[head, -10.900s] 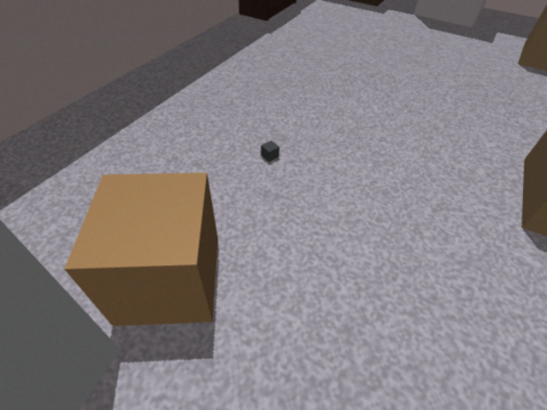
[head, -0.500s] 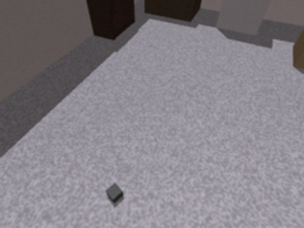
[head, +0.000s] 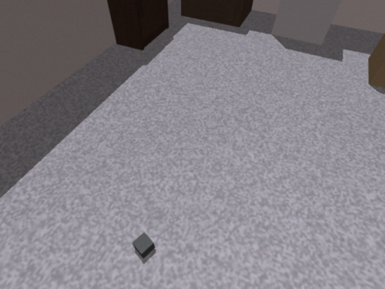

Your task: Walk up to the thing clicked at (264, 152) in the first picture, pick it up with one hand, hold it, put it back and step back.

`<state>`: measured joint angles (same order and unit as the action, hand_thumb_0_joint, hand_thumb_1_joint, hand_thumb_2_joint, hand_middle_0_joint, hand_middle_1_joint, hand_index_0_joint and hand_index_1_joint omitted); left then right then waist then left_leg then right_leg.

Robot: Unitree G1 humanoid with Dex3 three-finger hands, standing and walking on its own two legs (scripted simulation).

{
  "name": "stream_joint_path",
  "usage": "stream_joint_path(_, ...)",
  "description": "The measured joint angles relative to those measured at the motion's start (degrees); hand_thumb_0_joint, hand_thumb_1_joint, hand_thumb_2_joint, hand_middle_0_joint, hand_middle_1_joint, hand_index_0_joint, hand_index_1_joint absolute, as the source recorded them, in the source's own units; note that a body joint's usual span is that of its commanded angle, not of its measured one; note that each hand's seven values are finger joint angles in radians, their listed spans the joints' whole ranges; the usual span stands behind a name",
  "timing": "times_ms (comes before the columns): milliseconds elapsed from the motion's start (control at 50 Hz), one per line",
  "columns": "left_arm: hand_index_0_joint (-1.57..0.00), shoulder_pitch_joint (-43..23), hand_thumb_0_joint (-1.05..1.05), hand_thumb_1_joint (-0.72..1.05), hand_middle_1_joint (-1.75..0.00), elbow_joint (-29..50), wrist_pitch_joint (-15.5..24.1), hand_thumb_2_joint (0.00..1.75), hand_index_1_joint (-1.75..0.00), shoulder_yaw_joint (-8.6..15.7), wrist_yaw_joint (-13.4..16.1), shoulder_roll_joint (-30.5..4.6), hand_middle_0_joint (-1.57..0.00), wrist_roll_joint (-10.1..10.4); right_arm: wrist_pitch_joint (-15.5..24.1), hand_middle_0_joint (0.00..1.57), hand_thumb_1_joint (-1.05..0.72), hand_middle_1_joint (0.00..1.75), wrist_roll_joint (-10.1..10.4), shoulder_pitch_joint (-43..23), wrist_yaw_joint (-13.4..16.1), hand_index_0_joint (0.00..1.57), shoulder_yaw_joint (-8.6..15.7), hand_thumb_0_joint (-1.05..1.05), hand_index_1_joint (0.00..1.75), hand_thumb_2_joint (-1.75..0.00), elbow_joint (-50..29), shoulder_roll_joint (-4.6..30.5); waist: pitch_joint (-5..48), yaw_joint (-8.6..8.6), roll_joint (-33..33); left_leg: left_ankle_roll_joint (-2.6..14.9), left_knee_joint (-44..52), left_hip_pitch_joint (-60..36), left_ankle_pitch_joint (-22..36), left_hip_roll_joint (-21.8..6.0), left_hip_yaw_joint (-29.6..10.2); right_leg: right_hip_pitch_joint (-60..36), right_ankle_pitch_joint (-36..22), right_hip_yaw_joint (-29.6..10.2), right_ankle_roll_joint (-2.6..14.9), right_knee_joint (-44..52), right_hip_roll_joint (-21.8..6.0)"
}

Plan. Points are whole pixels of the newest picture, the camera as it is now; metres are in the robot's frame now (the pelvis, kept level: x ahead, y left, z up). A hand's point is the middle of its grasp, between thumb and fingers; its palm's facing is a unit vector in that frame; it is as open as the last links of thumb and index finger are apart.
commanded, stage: stand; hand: left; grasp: from above
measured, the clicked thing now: (143, 245) +0.44 +0.23 -0.75
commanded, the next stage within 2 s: rise first in 0.72 s
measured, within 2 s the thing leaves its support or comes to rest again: neither
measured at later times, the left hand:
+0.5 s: hand out of the picture +0.07 +0.26 -0.16, palm faces -0.03 -0.94 -0.35, open 7.4 cm
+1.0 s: hand out of the picture +0.13 +0.25 -0.17, palm faces +0.02 -0.94 -0.34, open 8.2 cm
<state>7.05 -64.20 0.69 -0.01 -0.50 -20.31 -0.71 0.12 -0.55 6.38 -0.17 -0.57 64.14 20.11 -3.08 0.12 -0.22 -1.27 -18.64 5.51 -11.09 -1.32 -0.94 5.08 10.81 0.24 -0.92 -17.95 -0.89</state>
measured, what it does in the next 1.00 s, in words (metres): stands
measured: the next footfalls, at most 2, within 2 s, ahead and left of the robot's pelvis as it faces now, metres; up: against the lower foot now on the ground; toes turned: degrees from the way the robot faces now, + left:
none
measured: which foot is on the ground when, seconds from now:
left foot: down 0.00-1.00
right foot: down 0.00-1.00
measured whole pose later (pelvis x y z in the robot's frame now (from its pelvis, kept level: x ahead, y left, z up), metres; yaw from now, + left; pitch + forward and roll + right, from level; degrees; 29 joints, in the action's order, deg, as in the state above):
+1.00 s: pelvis -0.02 +0.00 -0.02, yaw +0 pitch +4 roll +0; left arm -2.1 -62.4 1.5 6.3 -0.6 -19.4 -3.1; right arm 2.2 1.6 10.8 1.9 0.4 49.1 16.7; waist -1.6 0.7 0.3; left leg -1.3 -31.6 20.7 -15.2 -1.2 -1.4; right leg 20.3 15.1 0.4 -0.8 -31.2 -0.9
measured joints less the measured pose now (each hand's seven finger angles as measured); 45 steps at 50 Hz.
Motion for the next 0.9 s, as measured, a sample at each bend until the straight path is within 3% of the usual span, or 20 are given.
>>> stream_joint_path(840, -0.20, 0.5, 0.01, 0.90, -0.30, 0.4, 0.0, 0.90, -0.30, -0.3, 0.1, 0.0, -0.21, -0.1, 0.0, 0.20, -0.90, 0.30, -0.1, 0.3, -0.1, 0.20, 0.3, 0.00, 0.30, -0.90, 0.2, 0.0, 0.2, 0.00, -0.1, 0.13, 0.0, 0.0, 0.2, 0.2, 0.0, 0.0, -0.1, 0.0, -0.15, 0.0, -0.2)
stream_joint_path(900, -0.19, -0.7, 0.01, 0.87, -0.34, 3.6, 0.9, 0.90, -0.35, 1.4, 0.9, 1.0, -0.19, 1.4, 1.0, 0.20, -0.91, 0.30, 2.3, 2.9, 1.5, 0.20, 0.0, 0.00, 0.30, -0.90, -7.0, -0.4, 0.5, 0.17, -0.2, 0.24, -3.9, 4.7, -1.1, 0.4, -0.4, 4.6, 1.3, 0.3, -0.09, -4.1, -0.4)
